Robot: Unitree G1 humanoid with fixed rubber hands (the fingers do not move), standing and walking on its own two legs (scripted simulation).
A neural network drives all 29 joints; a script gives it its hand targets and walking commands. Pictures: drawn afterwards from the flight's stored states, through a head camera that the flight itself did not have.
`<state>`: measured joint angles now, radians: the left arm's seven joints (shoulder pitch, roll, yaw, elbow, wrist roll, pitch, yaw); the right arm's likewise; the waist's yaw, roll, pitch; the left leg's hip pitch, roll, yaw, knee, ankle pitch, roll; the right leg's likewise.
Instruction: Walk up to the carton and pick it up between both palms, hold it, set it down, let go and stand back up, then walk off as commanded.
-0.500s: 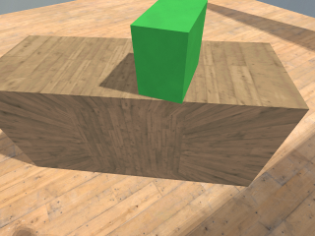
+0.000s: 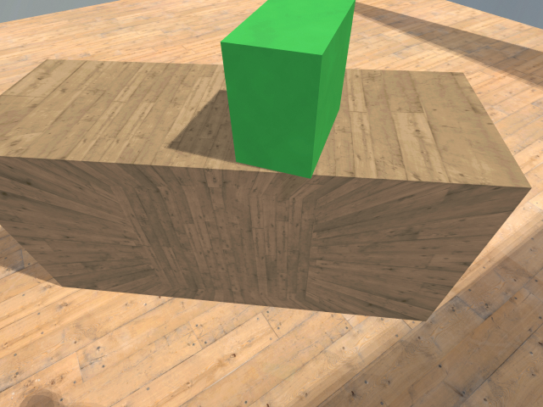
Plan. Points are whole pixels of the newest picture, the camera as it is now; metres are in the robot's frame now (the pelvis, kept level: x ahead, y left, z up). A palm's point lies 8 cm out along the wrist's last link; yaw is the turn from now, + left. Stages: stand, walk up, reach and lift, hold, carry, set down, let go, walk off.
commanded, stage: walk up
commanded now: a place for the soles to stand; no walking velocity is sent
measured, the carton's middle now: (293, 83) +0.80 -0.02 +0.09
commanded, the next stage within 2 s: none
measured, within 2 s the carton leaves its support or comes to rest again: neither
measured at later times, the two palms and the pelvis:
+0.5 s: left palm out of the picture +0.08 +0.26 -0.13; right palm out of the picture +0.09 -0.29 -0.12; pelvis +0.01 -0.01 -0.01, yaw -1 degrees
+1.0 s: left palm out of the picture +0.09 +0.25 -0.13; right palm out of the picture +0.09 -0.31 -0.12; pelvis +0.01 -0.03 -0.01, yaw -3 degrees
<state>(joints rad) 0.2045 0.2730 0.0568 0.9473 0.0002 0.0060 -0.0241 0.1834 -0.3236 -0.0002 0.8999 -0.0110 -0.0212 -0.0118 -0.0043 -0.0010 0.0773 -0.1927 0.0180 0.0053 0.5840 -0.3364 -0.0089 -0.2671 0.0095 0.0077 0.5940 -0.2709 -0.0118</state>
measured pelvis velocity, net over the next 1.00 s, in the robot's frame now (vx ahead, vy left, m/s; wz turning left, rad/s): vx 0.01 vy -0.03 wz -0.05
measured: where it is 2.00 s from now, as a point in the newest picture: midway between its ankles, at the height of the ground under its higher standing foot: outside the picture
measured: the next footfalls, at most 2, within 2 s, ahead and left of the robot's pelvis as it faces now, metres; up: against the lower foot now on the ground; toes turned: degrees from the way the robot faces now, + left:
left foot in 1.44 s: +0.08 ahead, +0.09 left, +0.00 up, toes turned -2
